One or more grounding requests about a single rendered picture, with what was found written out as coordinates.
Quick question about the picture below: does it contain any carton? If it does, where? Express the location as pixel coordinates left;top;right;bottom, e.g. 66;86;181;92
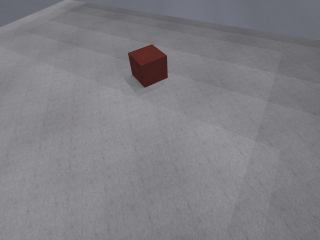
128;44;168;88

